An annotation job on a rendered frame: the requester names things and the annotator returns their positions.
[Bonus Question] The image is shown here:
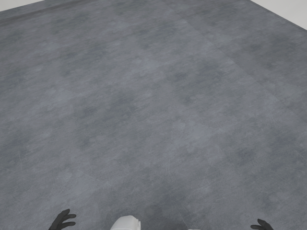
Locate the left robot thigh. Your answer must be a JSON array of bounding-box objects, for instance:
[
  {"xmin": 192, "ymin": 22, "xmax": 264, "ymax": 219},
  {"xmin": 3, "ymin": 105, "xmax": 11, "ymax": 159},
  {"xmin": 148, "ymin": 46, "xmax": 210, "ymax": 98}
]
[{"xmin": 110, "ymin": 216, "xmax": 141, "ymax": 230}]

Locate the right robot hand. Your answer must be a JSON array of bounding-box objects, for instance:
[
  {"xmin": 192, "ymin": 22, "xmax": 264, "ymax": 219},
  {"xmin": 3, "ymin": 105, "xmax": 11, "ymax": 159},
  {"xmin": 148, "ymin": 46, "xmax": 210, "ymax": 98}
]
[{"xmin": 250, "ymin": 219, "xmax": 274, "ymax": 230}]

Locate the left robot hand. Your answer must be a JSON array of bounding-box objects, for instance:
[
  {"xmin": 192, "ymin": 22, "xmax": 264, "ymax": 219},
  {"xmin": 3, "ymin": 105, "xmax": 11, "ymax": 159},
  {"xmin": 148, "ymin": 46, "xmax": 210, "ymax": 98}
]
[{"xmin": 48, "ymin": 209, "xmax": 76, "ymax": 230}]

